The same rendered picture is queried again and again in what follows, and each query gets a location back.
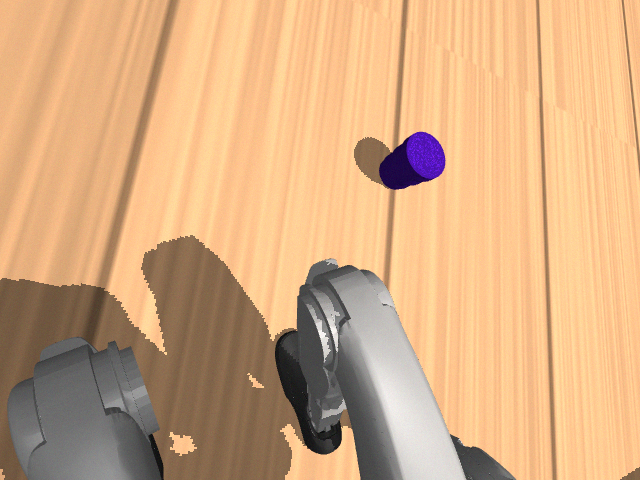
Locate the left robot foot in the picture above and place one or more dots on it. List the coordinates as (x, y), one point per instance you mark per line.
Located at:
(157, 455)

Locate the right robot foot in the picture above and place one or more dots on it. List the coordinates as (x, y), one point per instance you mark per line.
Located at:
(295, 389)

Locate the right robot hand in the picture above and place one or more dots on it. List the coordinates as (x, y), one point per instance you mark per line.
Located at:
(478, 465)

